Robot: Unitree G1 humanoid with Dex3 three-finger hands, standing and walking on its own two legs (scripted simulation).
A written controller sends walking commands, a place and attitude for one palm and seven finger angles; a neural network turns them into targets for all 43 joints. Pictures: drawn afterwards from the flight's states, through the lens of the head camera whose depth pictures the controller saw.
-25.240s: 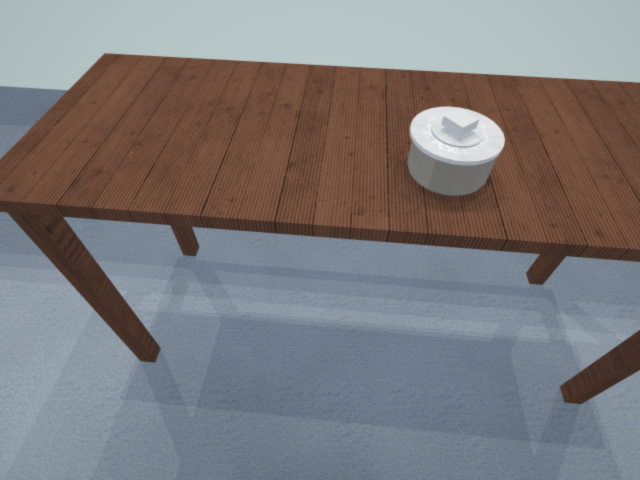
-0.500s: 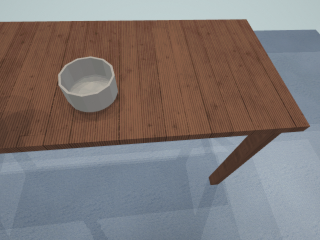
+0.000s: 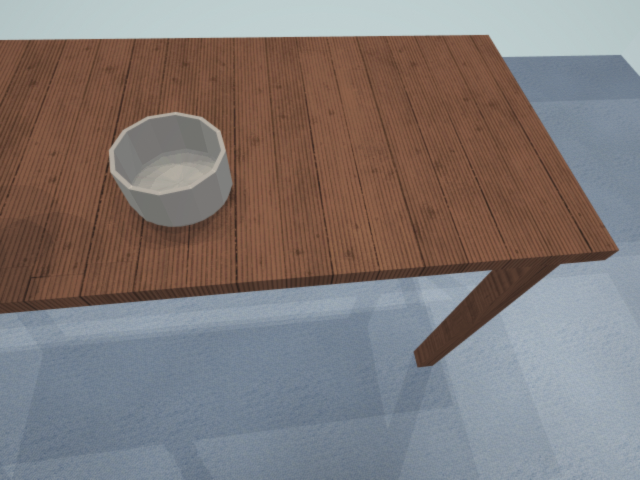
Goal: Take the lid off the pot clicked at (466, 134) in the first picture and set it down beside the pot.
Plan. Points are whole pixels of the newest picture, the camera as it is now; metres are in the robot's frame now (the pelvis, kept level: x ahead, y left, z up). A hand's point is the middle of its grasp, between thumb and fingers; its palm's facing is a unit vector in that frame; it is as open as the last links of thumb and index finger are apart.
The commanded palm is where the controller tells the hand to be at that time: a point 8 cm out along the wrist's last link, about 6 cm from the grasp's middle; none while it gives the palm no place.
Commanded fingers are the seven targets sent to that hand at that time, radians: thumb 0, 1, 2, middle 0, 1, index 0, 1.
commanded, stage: move the lid sideways beside the pot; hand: left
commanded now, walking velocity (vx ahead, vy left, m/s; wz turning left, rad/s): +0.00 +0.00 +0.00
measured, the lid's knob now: out of the picture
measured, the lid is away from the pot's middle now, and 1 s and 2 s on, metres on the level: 0.24 0.22 0.25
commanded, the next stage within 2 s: lower the lid onto the table in 0.40 s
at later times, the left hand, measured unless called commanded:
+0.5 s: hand out of the picture +0.47 +0.36 +0.24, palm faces -0.27 -0.30 -0.92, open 6.8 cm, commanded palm +0.55 +0.39 +0.32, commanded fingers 0.00 0.68 0.74 -0.88 -1.14 -0.95 -1.13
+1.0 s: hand out of the picture +0.48 +0.36 +0.21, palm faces -0.31 -0.35 -0.89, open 6.8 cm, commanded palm +0.55 +0.38 +0.29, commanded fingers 0.00 0.68 0.74 -0.88 -1.14 -0.95 -1.13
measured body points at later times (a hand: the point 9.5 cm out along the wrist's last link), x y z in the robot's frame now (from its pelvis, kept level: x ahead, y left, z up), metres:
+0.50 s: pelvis +0.00 -0.01 +0.00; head +0.10 +0.00 +0.44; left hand +0.48 +0.37 +0.29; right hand -0.03 -0.29 -0.12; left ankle -0.04 +0.10 -0.73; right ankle -0.04 -0.16 -0.73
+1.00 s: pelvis +0.00 +0.00 +0.00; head +0.11 +0.01 +0.43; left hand +0.50 +0.37 +0.26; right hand -0.02 -0.28 -0.12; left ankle -0.04 +0.10 -0.73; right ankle -0.04 -0.16 -0.73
